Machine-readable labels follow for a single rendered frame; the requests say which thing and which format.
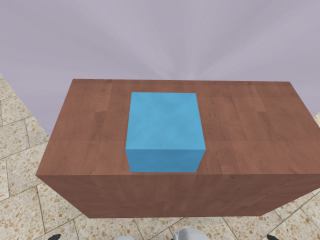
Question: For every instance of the carton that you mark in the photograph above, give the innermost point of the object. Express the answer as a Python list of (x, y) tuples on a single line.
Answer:
[(164, 133)]

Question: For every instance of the right robot thigh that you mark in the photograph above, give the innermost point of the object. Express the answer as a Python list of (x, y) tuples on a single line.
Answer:
[(190, 234)]

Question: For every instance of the pedestal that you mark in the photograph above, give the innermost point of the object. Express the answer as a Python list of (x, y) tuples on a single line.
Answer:
[(262, 151)]

